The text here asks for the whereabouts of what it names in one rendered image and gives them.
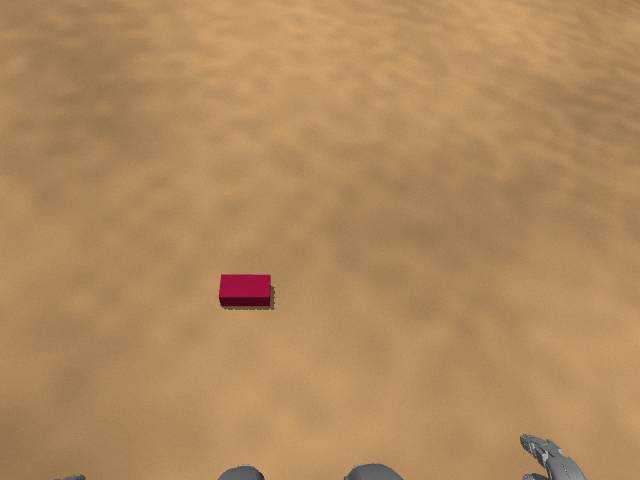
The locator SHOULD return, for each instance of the carton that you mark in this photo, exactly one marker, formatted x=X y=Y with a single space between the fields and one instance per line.
x=244 y=290

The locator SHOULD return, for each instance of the right robot hand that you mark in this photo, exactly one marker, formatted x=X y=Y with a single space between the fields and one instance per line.
x=550 y=456

